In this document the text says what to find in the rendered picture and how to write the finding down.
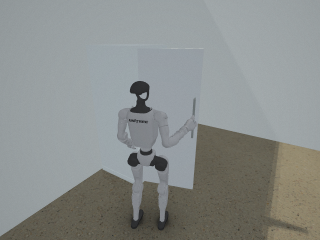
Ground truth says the robot left upper arm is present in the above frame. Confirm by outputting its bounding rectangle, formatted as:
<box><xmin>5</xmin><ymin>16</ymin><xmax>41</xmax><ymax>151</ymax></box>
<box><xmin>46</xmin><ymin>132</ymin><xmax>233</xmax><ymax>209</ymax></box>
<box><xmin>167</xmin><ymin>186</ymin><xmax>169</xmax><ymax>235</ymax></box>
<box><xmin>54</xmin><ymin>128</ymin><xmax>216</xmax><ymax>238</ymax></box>
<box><xmin>117</xmin><ymin>108</ymin><xmax>130</xmax><ymax>140</ymax></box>

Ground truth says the robot right hand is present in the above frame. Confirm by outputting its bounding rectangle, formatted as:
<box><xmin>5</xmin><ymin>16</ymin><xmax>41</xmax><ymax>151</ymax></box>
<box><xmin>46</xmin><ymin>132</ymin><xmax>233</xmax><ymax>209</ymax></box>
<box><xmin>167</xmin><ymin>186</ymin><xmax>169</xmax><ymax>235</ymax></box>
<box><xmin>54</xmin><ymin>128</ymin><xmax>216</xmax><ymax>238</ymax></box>
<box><xmin>184</xmin><ymin>115</ymin><xmax>198</xmax><ymax>131</ymax></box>

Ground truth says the robot left forearm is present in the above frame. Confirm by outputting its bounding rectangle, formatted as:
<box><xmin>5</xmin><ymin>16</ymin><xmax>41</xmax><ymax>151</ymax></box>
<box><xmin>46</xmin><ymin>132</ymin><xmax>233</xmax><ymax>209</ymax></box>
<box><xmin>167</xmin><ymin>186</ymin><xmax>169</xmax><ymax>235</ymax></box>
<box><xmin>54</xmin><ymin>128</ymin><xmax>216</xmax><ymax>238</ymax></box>
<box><xmin>118</xmin><ymin>137</ymin><xmax>133</xmax><ymax>146</ymax></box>

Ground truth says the robot right forearm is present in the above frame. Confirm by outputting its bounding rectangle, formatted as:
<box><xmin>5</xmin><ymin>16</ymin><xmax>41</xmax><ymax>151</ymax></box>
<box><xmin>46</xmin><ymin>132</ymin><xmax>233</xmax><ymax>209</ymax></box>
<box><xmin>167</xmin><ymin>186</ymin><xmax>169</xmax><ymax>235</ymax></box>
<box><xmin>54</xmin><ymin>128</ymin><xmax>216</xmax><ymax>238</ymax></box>
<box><xmin>168</xmin><ymin>125</ymin><xmax>189</xmax><ymax>147</ymax></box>

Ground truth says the robot right thigh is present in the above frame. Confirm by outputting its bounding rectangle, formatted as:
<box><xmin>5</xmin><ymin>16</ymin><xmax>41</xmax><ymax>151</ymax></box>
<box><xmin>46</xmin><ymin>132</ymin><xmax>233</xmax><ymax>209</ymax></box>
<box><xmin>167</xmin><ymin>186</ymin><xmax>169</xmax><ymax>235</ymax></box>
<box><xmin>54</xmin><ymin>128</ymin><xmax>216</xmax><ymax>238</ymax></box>
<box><xmin>153</xmin><ymin>155</ymin><xmax>169</xmax><ymax>195</ymax></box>

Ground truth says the robot right upper arm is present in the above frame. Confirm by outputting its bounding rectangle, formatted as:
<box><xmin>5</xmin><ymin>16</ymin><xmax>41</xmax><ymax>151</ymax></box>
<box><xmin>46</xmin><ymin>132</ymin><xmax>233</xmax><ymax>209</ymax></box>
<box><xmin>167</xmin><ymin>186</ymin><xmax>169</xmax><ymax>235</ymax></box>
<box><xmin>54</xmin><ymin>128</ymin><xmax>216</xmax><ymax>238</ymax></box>
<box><xmin>153</xmin><ymin>110</ymin><xmax>173</xmax><ymax>148</ymax></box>

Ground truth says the handle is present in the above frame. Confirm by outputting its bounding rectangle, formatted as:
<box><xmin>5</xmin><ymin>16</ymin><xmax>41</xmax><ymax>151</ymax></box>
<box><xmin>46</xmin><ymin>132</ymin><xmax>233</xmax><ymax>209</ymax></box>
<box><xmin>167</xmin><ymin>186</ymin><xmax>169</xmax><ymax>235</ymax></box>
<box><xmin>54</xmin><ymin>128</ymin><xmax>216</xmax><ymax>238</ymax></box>
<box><xmin>191</xmin><ymin>97</ymin><xmax>196</xmax><ymax>139</ymax></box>

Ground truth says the humanoid robot head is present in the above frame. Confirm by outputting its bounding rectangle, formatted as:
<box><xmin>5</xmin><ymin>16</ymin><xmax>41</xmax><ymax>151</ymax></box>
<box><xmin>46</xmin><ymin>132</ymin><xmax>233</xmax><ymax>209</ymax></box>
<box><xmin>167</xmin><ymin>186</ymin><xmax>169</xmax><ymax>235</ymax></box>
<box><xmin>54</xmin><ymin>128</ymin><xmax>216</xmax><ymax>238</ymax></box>
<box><xmin>130</xmin><ymin>81</ymin><xmax>152</xmax><ymax>114</ymax></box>

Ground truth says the fridge door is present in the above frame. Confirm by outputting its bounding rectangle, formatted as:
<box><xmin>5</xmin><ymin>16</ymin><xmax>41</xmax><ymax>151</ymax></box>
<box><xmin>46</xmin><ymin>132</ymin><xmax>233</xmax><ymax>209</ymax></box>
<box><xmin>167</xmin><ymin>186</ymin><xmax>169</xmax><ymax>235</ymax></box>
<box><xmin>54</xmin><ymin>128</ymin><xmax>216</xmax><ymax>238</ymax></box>
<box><xmin>137</xmin><ymin>48</ymin><xmax>204</xmax><ymax>190</ymax></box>

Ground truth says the robot left hand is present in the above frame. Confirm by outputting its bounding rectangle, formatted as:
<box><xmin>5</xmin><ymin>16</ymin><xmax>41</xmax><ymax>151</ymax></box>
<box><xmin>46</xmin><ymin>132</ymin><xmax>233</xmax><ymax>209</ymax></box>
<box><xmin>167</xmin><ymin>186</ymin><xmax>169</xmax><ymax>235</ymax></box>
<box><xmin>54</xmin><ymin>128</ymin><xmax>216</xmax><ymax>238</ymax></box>
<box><xmin>127</xmin><ymin>141</ymin><xmax>136</xmax><ymax>149</ymax></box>

